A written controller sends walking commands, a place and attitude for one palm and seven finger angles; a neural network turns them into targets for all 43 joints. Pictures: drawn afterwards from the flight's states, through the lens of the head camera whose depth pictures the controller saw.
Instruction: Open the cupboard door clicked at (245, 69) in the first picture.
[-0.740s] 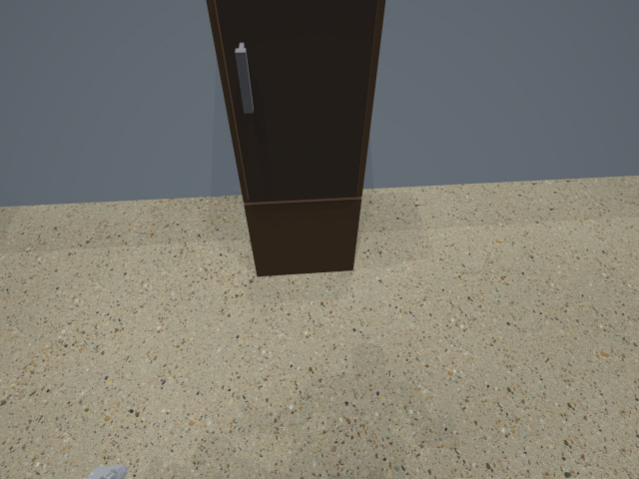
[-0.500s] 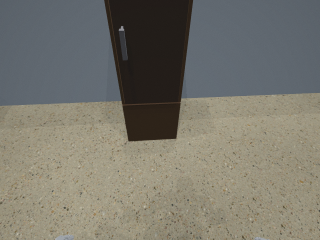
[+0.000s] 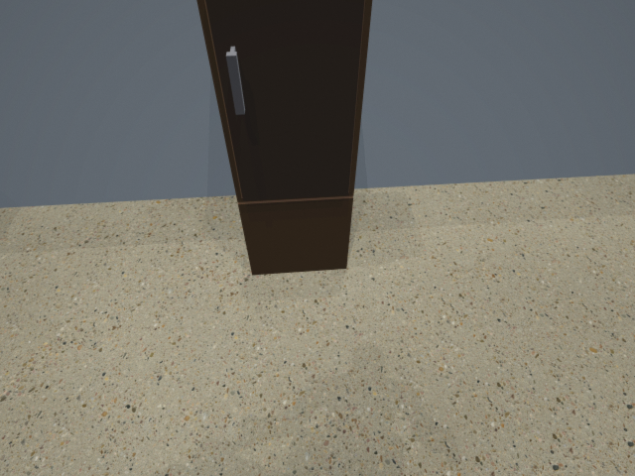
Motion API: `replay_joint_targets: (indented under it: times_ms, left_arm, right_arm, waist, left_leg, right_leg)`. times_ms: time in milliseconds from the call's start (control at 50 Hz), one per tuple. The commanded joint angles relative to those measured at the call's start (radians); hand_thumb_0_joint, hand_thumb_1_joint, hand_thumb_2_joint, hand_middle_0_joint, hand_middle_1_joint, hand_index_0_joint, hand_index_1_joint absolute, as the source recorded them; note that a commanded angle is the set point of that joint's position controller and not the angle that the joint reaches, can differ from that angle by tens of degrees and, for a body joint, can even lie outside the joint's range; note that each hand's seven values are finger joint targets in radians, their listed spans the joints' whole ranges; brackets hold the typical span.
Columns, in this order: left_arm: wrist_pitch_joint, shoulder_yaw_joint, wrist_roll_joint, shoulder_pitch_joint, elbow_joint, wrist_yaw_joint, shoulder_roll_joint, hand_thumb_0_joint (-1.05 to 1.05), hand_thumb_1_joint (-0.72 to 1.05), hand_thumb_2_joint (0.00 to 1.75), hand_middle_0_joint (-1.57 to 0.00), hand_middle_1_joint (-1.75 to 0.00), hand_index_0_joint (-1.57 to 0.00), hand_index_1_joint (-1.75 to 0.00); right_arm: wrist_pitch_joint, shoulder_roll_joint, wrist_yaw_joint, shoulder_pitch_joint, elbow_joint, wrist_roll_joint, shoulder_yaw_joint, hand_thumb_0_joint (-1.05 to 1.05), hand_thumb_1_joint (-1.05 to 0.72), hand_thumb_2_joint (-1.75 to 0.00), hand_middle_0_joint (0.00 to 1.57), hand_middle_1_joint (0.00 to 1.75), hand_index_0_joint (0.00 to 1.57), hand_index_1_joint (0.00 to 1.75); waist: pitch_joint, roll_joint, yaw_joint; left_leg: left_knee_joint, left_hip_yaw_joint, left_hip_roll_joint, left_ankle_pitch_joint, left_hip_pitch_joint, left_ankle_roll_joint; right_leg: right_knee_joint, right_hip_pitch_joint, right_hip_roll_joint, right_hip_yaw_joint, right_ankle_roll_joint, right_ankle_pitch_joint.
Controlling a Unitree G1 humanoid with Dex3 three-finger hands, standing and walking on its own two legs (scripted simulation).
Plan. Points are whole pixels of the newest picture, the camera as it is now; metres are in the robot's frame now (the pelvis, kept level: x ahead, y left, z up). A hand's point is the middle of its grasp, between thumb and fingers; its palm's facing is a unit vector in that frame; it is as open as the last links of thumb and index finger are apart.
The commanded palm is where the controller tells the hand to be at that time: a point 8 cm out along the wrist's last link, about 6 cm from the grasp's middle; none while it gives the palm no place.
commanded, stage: stand and wait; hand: left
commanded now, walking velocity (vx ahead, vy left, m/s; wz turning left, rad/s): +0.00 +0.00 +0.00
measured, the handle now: (236, 80) +0.94 +0.25 +0.05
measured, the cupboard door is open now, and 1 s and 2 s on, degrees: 0 0 0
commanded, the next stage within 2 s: look at it before walking up in 0.08 s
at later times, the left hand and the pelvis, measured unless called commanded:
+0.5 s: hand out of the picture +0.08 +0.24 -0.15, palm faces -0.03 -0.94 -0.33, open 7.4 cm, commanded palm none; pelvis +0.00 -0.01 +0.00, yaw +0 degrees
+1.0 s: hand out of the picture +0.08 +0.25 -0.15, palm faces +0.00 -0.94 -0.34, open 7.4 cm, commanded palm none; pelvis +0.00 +0.00 +0.00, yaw +1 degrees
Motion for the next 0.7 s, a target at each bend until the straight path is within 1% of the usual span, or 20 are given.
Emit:
replay_joint_targets:
  times_ms: [0, 40, 60, 80, 120, 140, 160, 200, 240, 280, 300, 400, 420, 480, 500, 560, 580, 640, 680]
  left_arm:
    - [-0.022, 0.043, 0.001, -0.052, -0.071, 0.012, 0.208, 0.00, 0.90, 0.90, -0.20, -0.30, -0.20, -0.30]
    - [-0.023, 0.044, 0.002, -0.051, -0.071, 0.013, 0.209, 0.00, 0.90, 0.90, -0.20, -0.30, -0.20, -0.30]
    - [-0.023, 0.043, 0.001, -0.053, -0.068, 0.012, 0.209, 0.00, 0.90, 0.90, -0.20, -0.30, -0.20, -0.30]
    - [-0.022, 0.044, 0.002, -0.054, -0.069, 0.012, 0.209, 0.00, 0.90, 0.90, -0.20, -0.30, -0.20, -0.30]
    - [-0.022, 0.042, 0.002, -0.055, -0.070, 0.012, 0.209, 0.00, 0.90, 0.90, -0.20, -0.30, -0.20, -0.30]
    - [-0.023, 0.044, 0.003, -0.053, -0.070, 0.012, 0.210, 0.00, 0.90, 0.90, -0.20, -0.30, -0.20, -0.30]
    - [-0.023, 0.043, 0.003, -0.054, -0.069, 0.012, 0.208, 0.00, 0.90, 0.90, -0.20, -0.30, -0.20, -0.30]
    - [-0.023, 0.043, 0.003, -0.057, -0.071, 0.012, 0.207, 0.00, 0.90, 0.90, -0.20, -0.30, -0.20, -0.30]
    - [-0.025, 0.044, 0.003, -0.054, -0.071, 0.012, 0.209, 0.00, 0.90, 0.90, -0.20, -0.30, -0.20, -0.30]
    - [-0.025, 0.044, 0.004, -0.057, -0.071, 0.012, 0.208, 0.00, 0.90, 0.90, -0.20, -0.30, -0.20, -0.30]
    - [-0.024, 0.044, 0.003, -0.057, -0.071, 0.012, 0.208, 0.00, 0.90, 0.90, -0.20, -0.30, -0.20, -0.30]
    - [-0.027, 0.045, 0.002, -0.053, -0.069, 0.012, 0.208, 0.00, 0.90, 0.90, -0.20, -0.30, -0.20, -0.30]
    - [-0.027, 0.045, 0.002, -0.055, -0.071, 0.012, 0.207, 0.00, 0.90, 0.90, -0.20, -0.30, -0.20, -0.30]
    - [-0.028, 0.044, 0.002, -0.050, -0.069, 0.013, 0.207, 0.00, 0.90, 0.90, -0.20, -0.30, -0.20, -0.30]
    - [-0.027, 0.044, 0.002, -0.053, -0.068, 0.013, 0.209, 0.00, 0.90, 0.90, -0.20, -0.30, -0.20, -0.30]
    - [-0.027, 0.044, 0.002, -0.050, -0.067, 0.013, 0.209, 0.00, 0.90, 0.90, -0.20, -0.30, -0.20, -0.30]
    - [-0.027, 0.044, 0.002, -0.050, -0.067, 0.013, 0.209, 0.00, 0.90, 0.90, -0.20, -0.30, -0.20, -0.30]
    - [-0.026, 0.043, 0.002, -0.048, -0.066, 0.012, 0.209, 0.00, 0.90, 0.90, -0.20, -0.30, -0.20, -0.30]
    - [-0.025, 0.044, 0.002, -0.048, -0.064, 0.012, 0.208, 0.00, 0.90, 0.90, -0.20, -0.30, -0.20, -0.30]
  right_arm:
    - [-0.025, -0.201, -0.013, -0.057, -0.068, 0.004, -0.034, 0.00, -0.90, -0.90, 0.20, 0.30, 0.20, 0.30]
    - [-0.025, -0.202, -0.013, -0.058, -0.068, 0.005, -0.035, 0.00, -0.90, -0.90, 0.20, 0.30, 0.20, 0.30]
    - [-0.025, -0.203, -0.013, -0.060, -0.067, 0.004, -0.034, 0.00, -0.90, -0.90, 0.20, 0.30, 0.20, 0.30]
    - [-0.025, -0.199, -0.013, -0.058, -0.065, 0.005, -0.034, 0.00, -0.90, -0.90, 0.20, 0.30, 0.20, 0.30]
    - [-0.025, -0.201, -0.013, -0.060, -0.064, 0.004, -0.033, 0.00, -0.90, -0.90, 0.20, 0.30, 0.20, 0.30]
    - [-0.024, -0.200, -0.012, -0.061, -0.066, 0.006, -0.033, 0.00, -0.90, -0.90, 0.20, 0.30, 0.20, 0.30]
    - [-0.024, -0.199, -0.012, -0.062, -0.065, 0.004, -0.034, 0.00, -0.90, -0.90, 0.20, 0.30, 0.20, 0.30]
    - [-0.025, -0.198, -0.012, -0.057, -0.064, 0.004, -0.034, 0.00, -0.90, -0.90, 0.20, 0.30, 0.20, 0.30]
    - [-0.024, -0.200, -0.013, -0.061, -0.066, 0.005, -0.034, 0.00, -0.90, -0.90, 0.20, 0.30, 0.20, 0.30]
    - [-0.024, -0.197, -0.012, -0.062, -0.063, 0.005, -0.034, 0.00, -0.90, -0.90, 0.20, 0.30, 0.20, 0.30]
    - [-0.024, -0.198, -0.012, -0.062, -0.064, 0.004, -0.034, 0.00, -0.90, -0.90, 0.20, 0.30, 0.20, 0.30]
    - [-0.026, -0.198, -0.014, -0.061, -0.064, 0.005, -0.032, 0.00, -0.90, -0.90, 0.20, 0.30, 0.20, 0.30]
    - [-0.026, -0.198, -0.014, -0.062, -0.063, 0.005, -0.033, 0.00, -0.90, -0.90, 0.20, 0.30, 0.20, 0.30]
    - [-0.026, -0.198, -0.014, -0.065, -0.063, 0.005, -0.033, 0.00, -0.90, -0.90, 0.20, 0.30, 0.20, 0.30]
    - [-0.025, -0.197, -0.014, -0.066, -0.063, 0.006, -0.033, 0.00, -0.90, -0.90, 0.20, 0.30, 0.20, 0.30]
    - [-0.025, -0.200, -0.015, -0.065, -0.063, 0.006, -0.032, 0.00, -0.90, -0.90, 0.20, 0.30, 0.20, 0.30]
    - [-0.026, -0.198, -0.015, -0.065, -0.063, 0.006, -0.032, 0.00, -0.90, -0.90, 0.20, 0.30, 0.20, 0.30]
    - [-0.023, -0.201, -0.015, -0.070, -0.063, 0.006, -0.032, 0.00, -0.90, -0.90, 0.20, 0.30, 0.20, 0.30]
    - [-0.025, -0.203, -0.015, -0.068, -0.063, 0.006, -0.032, 0.00, -0.90, -0.90, 0.20, 0.30, 0.20, 0.30]
  waist:
    - [-0.051, -0.018, 0.001]
    - [-0.056, -0.027, 0.001]
    - [-0.053, -0.012, 0.002]
    - [-0.050, -0.019, 0.002]
    - [-0.045, -0.014, 0.001]
    - [-0.043, -0.026, 0.003]
    - [-0.043, -0.019, 0.002]
    - [-0.051, -0.022, 0.000]
    - [-0.051, -0.023, 0.001]
    - [-0.043, -0.027, 0.000]
    - [-0.041, -0.018, 0.000]
    - [-0.067, -0.022, 0.001]
    - [-0.059, -0.020, 0.000]
    - [-0.067, -0.009, 0.001]
    - [-0.057, -0.014, 0.001]
    - [-0.073, -0.007, 0.000]
    - [-0.070, -0.014, 0.001]
    - [-0.047, -0.006, 0.001]
    - [-0.055, -0.004, 0.001]
  left_leg:
    - [-0.071, -0.099, 0.112, 0.086, -0.006, 0.034]
    - [-0.067, -0.099, 0.114, 0.104, 0.001, 0.035]
    - [-0.070, -0.097, 0.115, 0.100, 0.002, 0.034]
    - [-0.073, -0.098, 0.114, 0.094, -0.004, 0.034]
    - [-0.076, -0.097, 0.114, 0.088, -0.002, 0.033]
    - [-0.072, -0.097, 0.114, 0.087, -0.003, 0.033]
    - [-0.074, -0.094, 0.113, 0.079, -0.001, 0.032]
    - [-0.076, -0.095, 0.115, 0.089, 0.004, 0.032]
    - [-0.070, -0.093, 0.115, 0.100, 0.012, 0.031]
    - [-0.076, -0.090, 0.115, 0.088, 0.006, 0.030]
    - [-0.077, -0.093, 0.113, 0.088, 0.004, 0.030]
    - [-0.071, -0.090, 0.118, 0.133, 0.021, 0.030]
    - [-0.072, -0.090, 0.117, 0.132, 0.019, 0.028]
    - [-0.070, -0.089, 0.118, 0.144, 0.026, 0.028]
    - [-0.074, -0.090, 0.118, 0.136, 0.022, 0.027]
    - [-0.073, -0.088, 0.122, 0.149, 0.034, 0.028]
    - [-0.074, -0.088, 0.122, 0.156, 0.035, 0.028]
    - [-0.080, -0.089, 0.121, 0.137, 0.031, 0.028]
    - [-0.086, -0.090, 0.122, 0.133, 0.034, 0.029]
  right_leg:
    - [-0.080, 0.000, -0.111, 0.109, -0.038, 0.078]
    - [-0.078, 0.003, -0.110, 0.108, -0.038, 0.098]
    - [-0.079, 0.001, -0.111, 0.107, -0.037, 0.096]
    - [-0.081, 0.004, -0.110, 0.108, -0.036, 0.092]
    - [-0.085, -0.003, -0.109, 0.110, -0.036, 0.084]
    - [-0.087, -0.005, -0.109, 0.110, -0.036, 0.081]
    - [-0.092, -0.010, -0.111, 0.114, -0.037, 0.071]
    - [-0.089, -0.005, -0.110, 0.114, -0.037, 0.081]
    - [-0.091, -0.008, -0.109, 0.115, -0.038, 0.097]
    - [-0.095, -0.010, -0.110, 0.116, -0.036, 0.087]
    - [-0.096, -0.012, -0.108, 0.120, -0.038, 0.085]
    - [-0.089, 0.014, -0.114, 0.112, -0.039, 0.148]
    - [-0.091, 0.012, -0.112, 0.112, -0.038, 0.148]
    - [-0.090, 0.019, -0.114, 0.111, -0.038, 0.166]
    - [-0.093, 0.015, -0.112, 0.112, -0.037, 0.158]
    - [-0.091, 0.023, -0.113, 0.110, -0.037, 0.170]
    - [-0.089, 0.025, -0.113, 0.109, -0.037, 0.180]
    - [-0.099, 0.008, -0.109, 0.109, -0.036, 0.154]
    - [-0.099, 0.015, -0.110, 0.107, -0.034, 0.146]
